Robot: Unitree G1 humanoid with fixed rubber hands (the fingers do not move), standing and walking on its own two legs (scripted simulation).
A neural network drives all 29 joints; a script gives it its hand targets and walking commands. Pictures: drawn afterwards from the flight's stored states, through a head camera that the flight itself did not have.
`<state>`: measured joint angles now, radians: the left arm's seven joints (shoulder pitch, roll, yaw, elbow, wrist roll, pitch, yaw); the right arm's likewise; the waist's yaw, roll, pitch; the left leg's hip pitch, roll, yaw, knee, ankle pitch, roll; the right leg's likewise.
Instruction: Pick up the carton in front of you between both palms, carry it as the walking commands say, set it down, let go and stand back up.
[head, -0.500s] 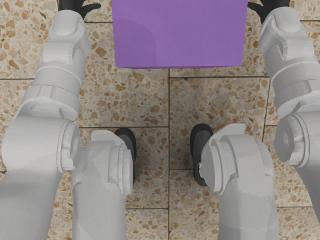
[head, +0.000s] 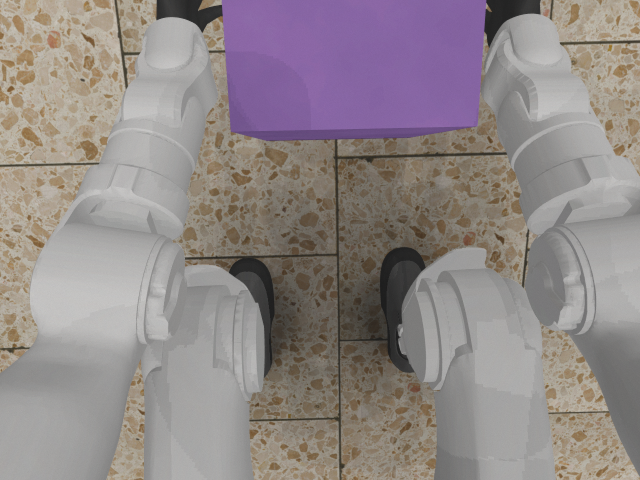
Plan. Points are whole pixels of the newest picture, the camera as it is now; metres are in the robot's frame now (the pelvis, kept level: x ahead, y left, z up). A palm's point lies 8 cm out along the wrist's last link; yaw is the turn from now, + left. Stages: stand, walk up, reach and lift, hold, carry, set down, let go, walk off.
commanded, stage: reach and lift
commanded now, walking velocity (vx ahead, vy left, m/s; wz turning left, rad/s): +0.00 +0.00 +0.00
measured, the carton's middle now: (343, 41) +0.53 -0.04 -0.25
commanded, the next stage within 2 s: none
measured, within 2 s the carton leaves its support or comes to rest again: leaves its support in 0.26 s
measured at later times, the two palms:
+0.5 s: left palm out of the picture +0.53 +0.11 -0.08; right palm out of the picture +0.51 -0.19 -0.08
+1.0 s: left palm out of the picture +0.49 +0.12 +0.09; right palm out of the picture +0.47 -0.18 +0.09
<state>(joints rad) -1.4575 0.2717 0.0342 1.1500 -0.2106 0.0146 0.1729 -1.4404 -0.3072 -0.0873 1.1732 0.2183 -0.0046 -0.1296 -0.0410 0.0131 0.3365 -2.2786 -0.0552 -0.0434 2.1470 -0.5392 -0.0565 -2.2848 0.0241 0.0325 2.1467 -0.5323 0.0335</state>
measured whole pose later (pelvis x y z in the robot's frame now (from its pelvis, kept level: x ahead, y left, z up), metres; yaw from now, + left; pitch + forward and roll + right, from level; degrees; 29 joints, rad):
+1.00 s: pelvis +0.01 +0.01 +0.14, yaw -1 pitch +41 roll +1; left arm -0.95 -0.04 0.45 0.68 0.19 0.35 0.08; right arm -0.94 -0.01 -0.44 0.67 -0.19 0.37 -0.04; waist -0.02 0.03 -0.20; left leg -1.90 -0.12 -0.09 1.68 -0.50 -0.06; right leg -1.92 0.10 0.10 1.68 -0.48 0.07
